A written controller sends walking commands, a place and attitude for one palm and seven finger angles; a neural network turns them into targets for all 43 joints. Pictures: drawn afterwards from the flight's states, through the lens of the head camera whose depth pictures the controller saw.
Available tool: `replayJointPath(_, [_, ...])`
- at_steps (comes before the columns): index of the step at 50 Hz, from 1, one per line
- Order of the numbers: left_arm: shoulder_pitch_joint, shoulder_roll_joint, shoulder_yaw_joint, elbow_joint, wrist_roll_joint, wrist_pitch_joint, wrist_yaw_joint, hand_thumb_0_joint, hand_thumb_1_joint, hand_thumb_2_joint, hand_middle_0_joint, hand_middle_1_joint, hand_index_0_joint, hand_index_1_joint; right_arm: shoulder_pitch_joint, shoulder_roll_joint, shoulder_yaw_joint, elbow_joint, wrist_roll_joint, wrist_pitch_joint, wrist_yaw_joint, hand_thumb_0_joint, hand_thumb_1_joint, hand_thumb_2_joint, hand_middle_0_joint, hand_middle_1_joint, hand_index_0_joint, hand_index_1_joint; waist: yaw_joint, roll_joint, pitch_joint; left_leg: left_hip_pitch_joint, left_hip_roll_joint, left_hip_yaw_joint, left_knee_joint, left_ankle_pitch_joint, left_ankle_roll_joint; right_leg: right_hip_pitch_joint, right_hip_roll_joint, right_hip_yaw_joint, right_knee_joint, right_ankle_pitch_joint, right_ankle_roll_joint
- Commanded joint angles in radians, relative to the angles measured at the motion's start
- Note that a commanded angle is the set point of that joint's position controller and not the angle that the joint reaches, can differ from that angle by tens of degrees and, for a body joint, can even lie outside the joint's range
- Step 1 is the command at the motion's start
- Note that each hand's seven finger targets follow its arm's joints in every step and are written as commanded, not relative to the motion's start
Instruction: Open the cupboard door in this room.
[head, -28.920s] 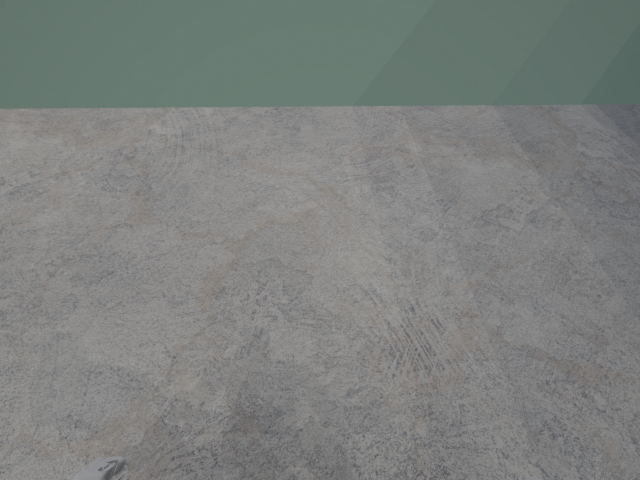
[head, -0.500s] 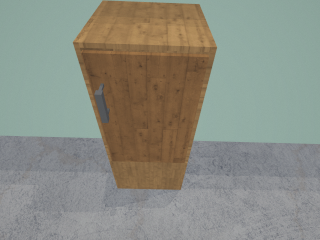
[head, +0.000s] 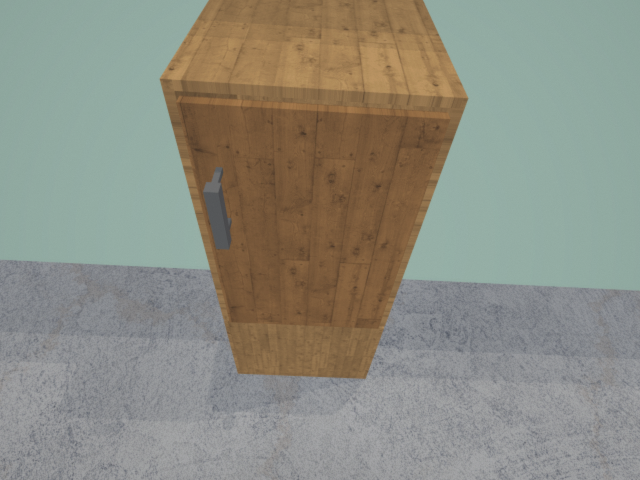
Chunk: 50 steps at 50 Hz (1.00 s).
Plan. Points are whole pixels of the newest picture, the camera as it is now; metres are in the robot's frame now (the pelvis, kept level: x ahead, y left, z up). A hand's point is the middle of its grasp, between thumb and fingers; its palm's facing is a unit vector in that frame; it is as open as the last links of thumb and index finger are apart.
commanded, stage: look again from close up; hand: left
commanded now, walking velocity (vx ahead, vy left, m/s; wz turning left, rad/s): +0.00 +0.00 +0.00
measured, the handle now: (221, 209) +0.50 +0.20 +0.03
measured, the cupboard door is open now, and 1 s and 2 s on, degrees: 0 0 0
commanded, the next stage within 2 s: shuffle to correct the standing spot in 0.12 s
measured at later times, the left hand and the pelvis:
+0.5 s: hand out of the picture +0.03 +0.19 -0.18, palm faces -0.02 -0.98 -0.21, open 7.3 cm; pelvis -0.01 +0.01 +0.00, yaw -1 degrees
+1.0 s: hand out of the picture +0.00 +0.18 -0.17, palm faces +0.05 -0.97 -0.23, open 7.4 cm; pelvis -0.06 -0.02 -0.01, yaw +1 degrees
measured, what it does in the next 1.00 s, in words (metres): steps on the spot: right foot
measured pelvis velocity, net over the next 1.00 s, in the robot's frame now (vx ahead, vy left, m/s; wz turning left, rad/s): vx -0.06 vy -0.02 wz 0.02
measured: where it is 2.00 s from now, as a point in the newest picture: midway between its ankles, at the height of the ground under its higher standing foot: outside the picture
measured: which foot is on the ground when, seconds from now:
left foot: down 0.00-1.00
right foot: down 0.00-0.40, up 0.42-0.62, down 0.64-1.00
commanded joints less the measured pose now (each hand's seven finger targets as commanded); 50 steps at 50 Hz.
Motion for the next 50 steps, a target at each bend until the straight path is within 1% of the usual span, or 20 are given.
replayJointPath(1, [0.053, 0.093, 0.02, -0.029, -0.001, -0.01, 0.005, 0.0, 0.9, 0.9, -0.2, -0.3, -0.2, -0.3, 0.059, -0.111, -0.014, -0.026, 0.002, -0.013, -0.006, 0.0, -0.9, -0.9, 0.2, 0.3, 0.2, 0.3, -0.008, 0.048, 0.026, -0.024, 0.161, -0.145, -0.109, 0.226, -0.01, -0.005, -0.088, 0.09, -0.042, 0.142, -0.034])
replayJointPath(11, [0.032, 0.101, 0.024, -0.031, -0.002, -0.004, 0.006, 0.0, 0.9, 0.9, -0.2, -0.3, -0.2, -0.3, 0.056, -0.126, -0.016, -0.026, 0.002, -0.015, -0.013, 0.0, -0.9, -0.9, 0.2, 0.3, 0.2, 0.3, -0.008, 0.041, 0.011, 0.023, 0.167, -0.144, -0.1, 0.377, -0.007, 0.012, -0.089, 0.078, -0.026, 0.176, -0.027])
replayJointPath(16, [0.018, 0.104, 0.034, -0.055, -0.006, 0.013, 0.011, 0.0, 0.9, 0.9, -0.2, -0.3, -0.2, -0.3, 0.06, -0.128, -0.029, -0.038, 0.005, -0.013, -0.026, 0.0, -0.9, -0.9, 0.2, 0.3, 0.2, 0.3, -0.014, 0.055, -0.011, 0.1, 0.209, -0.17, -0.085, 0.656, -0.005, -0.04, -0.074, 0.064, 0.02, 0.199, -0.009])
replayJointPath(20, [-0.016, 0.115, 0.053, -0.111, 0.004, 0.036, 0.007, 0.0, 0.9, 0.9, -0.2, -0.3, -0.2, -0.3, 0.086, -0.16, -0.056, -0.059, 0.0, 0.0, -0.039, 0.0, -0.9, -0.9, 0.2, 0.3, 0.2, 0.3, -0.031, 0.111, -0.014, 0.163, 0.327, -0.256, -0.09, 0.838, 0.078, -0.19, -0.041, 0.047, 0.194, -0.08, -0.002])
replayJointPath(23, [-0.031, 0.098, 0.072, -0.144, 0.01, 0.057, 0.002, 0.0, 0.9, 0.9, -0.2, -0.3, -0.2, -0.3, 0.059, -0.175, -0.068, -0.088, -0.011, 0.014, -0.045, 0.0, -0.9, -0.9, 0.2, 0.3, 0.2, 0.3, -0.022, 0.098, -0.027, 0.09, 0.393, -0.286, -0.09, 0.771, 0.172, -0.24, -0.042, 0.085, 0.416, -0.235, -0.005])
replayJointPath(24, [-0.053, 0.219, 0.046, -0.225, 0.031, 0.048, 0.002, 0.0, 0.9, 0.9, -0.2, -0.3, -0.2, -0.3, 0.093, -0.244, -0.083, -0.162, -0.001, 0.016, -0.033, 0.0, -0.9, -0.9, 0.2, 0.3, 0.2, 0.3, -0.038, 0.049, -0.025, 0.175, 0.34, -0.35, -0.098, 0.887, 0.077, -0.259, -0.022, 0.049, 0.374, -0.185, -0.007])
replayJointPath(25, [-0.037, 0.128, 0.053, -0.233, 0.025, 0.045, -0.003, 0.0, 0.9, 0.9, -0.2, -0.3, -0.2, -0.3, 0.064, -0.266, -0.1, -0.183, -0.014, -0.003, -0.032, 0.0, -0.9, -0.9, 0.2, 0.3, 0.2, 0.3, -0.032, 0.123, -0.154, 0.237, 0.356, -0.272, 0.0, 1.02, 0.057, -0.304, -0.034, 0.044, 0.356, -0.169, 0.006])
replayJointPath(26, [-0.049, 0.144, 0.056, -0.245, 0.015, 0.037, -0.003, 0.0, 0.9, 0.9, -0.2, -0.3, -0.2, -0.3, 0.085, -0.241, -0.1, -0.193, -0.015, -0.005, -0.032, 0.0, -0.9, -0.9, 0.2, 0.3, 0.2, 0.3, -0.042, 0.206, -0.225, 0.304, 0.316, -0.252, 0.037, 1.057, 0.057, -0.272, -0.017, 0.046, 0.317, -0.163, -0.001])
replayJointPath(28, [-0.051, 0.137, 0.062, -0.252, 0.003, 0.024, -0.014, 0.0, 0.9, 0.9, -0.2, -0.3, -0.2, -0.3, 0.059, -0.227, -0.094, -0.217, -0.013, 0.005, -0.026, 0.0, -0.9, -0.9, 0.2, 0.3, 0.2, 0.3, -0.037, 0.185, -0.199, 0.206, 0.252, -0.179, 0.046, 0.819, 0.065, -0.186, -0.009, 0.014, 0.195, -0.084, -0.014])
replayJointPath(30, [-0.013, 0.159, 0.067, -0.237, 0.003, 0.006, -0.019, 0.0, 0.9, 0.9, -0.2, -0.3, -0.2, -0.3, 0.02, -0.225, -0.085, -0.242, -0.01, 0.005, -0.013, 0.0, -0.9, -0.9, 0.2, 0.3, 0.2, 0.3, -0.006, 0.08, -0.123, -0.023, 0.195, -0.156, 0.056, 0.329, 0.025, -0.004, -0.023, 0.018, -0.001, 0.081, -0.027])
replayJointPath(32, [-0.03, 0.22, 0.068, -0.241, 0.005, 0.003, -0.009, 0.0, 0.9, 0.9, -0.2, -0.3, -0.2, -0.3, 0.024, -0.168, -0.07, -0.25, -0.007, 0.022, 0.006, 0.0, -0.9, -0.9, 0.2, 0.3, 0.2, 0.3, -0.024, -0.039, 0.029, -0.193, 0.069, -0.104, 0.054, -0.186, -0.038, -0.087, -0.166, 0.231, -0.123, -0.247, -0.084])
replayJointPath(33, [-0.051, 0.247, 0.071, -0.257, 0.01, 0.013, -0.008, 0.0, 0.9, 0.9, -0.2, -0.3, -0.2, -0.3, 0.046, -0.163, -0.071, -0.248, -0.014, 0.034, 0.018, 0.0, -0.9, -0.9, 0.2, 0.3, 0.2, 0.3, -0.044, -0.018, 0.077, -0.164, 0.045, -0.097, 0.075, -0.214, -0.042, -0.223, -0.184, 0.256, -0.155, -0.407, -0.088])
replayJointPath(35, [-0.053, 0.263, 0.081, -0.275, 0.007, 0.014, 0.001, 0.0, 0.9, 0.9, -0.2, -0.3, -0.2, -0.3, 0.076, -0.149, -0.072, -0.232, -0.021, 0.061, 0.024, 0.0, -0.9, -0.9, 0.2, 0.3, 0.2, 0.3, -0.032, -0.204, 0.097, -0.171, 0.027, -0.055, 0.293, -0.17, -0.056, -0.281, -0.261, 0.392, -0.282, -0.522, -0.118])
replayJointPath(36, [-0.079, 0.274, 0.088, -0.288, 0.007, 0.013, 0.004, 0.0, 0.9, 0.9, -0.2, -0.3, -0.2, -0.3, 0.085, -0.17, -0.078, -0.231, -0.021, 0.064, 0.027, 0.0, -0.9, -0.9, 0.2, 0.3, 0.2, 0.3, -0.035, -0.189, 0.11, -0.177, 0.039, -0.074, 0.375, -0.161, -0.054, -0.312, -0.278, 0.417, -0.295, -0.477, -0.134])
replayJointPath(39, [-0.088, 0.275, 0.096, -0.31, 0.015, 0.011, 0.008, 0.0, 0.9, 0.9, -0.2, -0.3, -0.2, -0.3, 0.129, -0.141, -0.073, -0.232, -0.015, 0.055, 0.037, 0.0, -0.9, -0.9, 0.2, 0.3, 0.2, 0.3, -0.043, -0.085, 0.067, -0.176, 0.058, -0.052, 0.287, -0.169, -0.059, -0.229, -0.264, 0.328, -0.224, -0.314, -0.143])
replayJointPath(42, [-0.069, 0.256, 0.09, -0.3, 0.008, 0.021, 0.004, 0.0, 0.9, 0.9, -0.2, -0.3, -0.2, -0.3, 0.195, -0.127, -0.063, -0.208, -0.014, 0.044, 0.034, 0.0, -0.9, -0.9, 0.2, 0.3, 0.2, 0.3, -0.054, -0.056, 0.05, -0.02, 0.034, -0.037, 0.049, -0.088, -0.056, -0.276, -0.194, 0.247, -0.159, -0.316, -0.092])
replayJointPath(44, [-0.046, 0.207, 0.08, -0.3, 0.002, 0.026, -0.006, 0.0, 0.9, 0.9, -0.2, -0.3, -0.2, -0.3, 0.202, -0.166, -0.067, -0.215, -0.021, 0.039, 0.027, 0.0, -0.9, -0.9, 0.2, 0.3, 0.2, 0.3, -0.041, 0.05, 0.076, -0.069, 0.11, -0.149, -0.069, -0.166, -0.022, -0.274, -0.091, 0.143, -0.045, -0.282, -0.045])
replayJointPath(46, [-0.03, 0.162, 0.067, -0.284, 0.011, 0.036, -0.008, 0.0, 0.9, 0.9, -0.2, -0.3, -0.2, -0.3, 0.12, -0.212, -0.072, -0.227, -0.019, 0.034, 0.027, 0.0, -0.9, -0.9, 0.2, 0.3, 0.2, 0.3, -0.012, 0.217, 0.148, -0.279, 0.221, -0.319, -0.276, -0.456, 0.021, -0.165, -0.009, -0.012, 0.113, -0.161, 0.002])
replayJointPath(48, [0.038, 0.125, 0.06, -0.238, 0.013, 0.028, -0.015, 0.0, 0.9, 0.9, -0.2, -0.3, -0.2, -0.3, 0.048, -0.209, -0.068, -0.236, -0.013, 0.031, 0.021, 0.0, -0.9, -0.9, 0.2, 0.3, 0.2, 0.3, 0.032, 0.117, 0.13, -0.359, 0.22, -0.292, -0.26, -0.386, 0.028, -0.026, -0.018, -0.007, 0.13, -0.032, 0.0])
replayJointPath(50, [0.067, 0.123, 0.056, -0.213, 0.011, 0.021, -0.015, 0.0, 0.9, 0.9, -0.2, -0.3, -0.2, -0.3, 0.06, -0.187, -0.06, -0.216, -0.008, 0.026, 0.019, 0.0, -0.9, -0.9, 0.2, 0.3, 0.2, 0.3, 0.027, 0.078, 0.084, -0.308, 0.184, -0.237, -0.222, -0.312, 0.006, 0.005, -0.035, 0.014, 0.056, -0.014, -0.004])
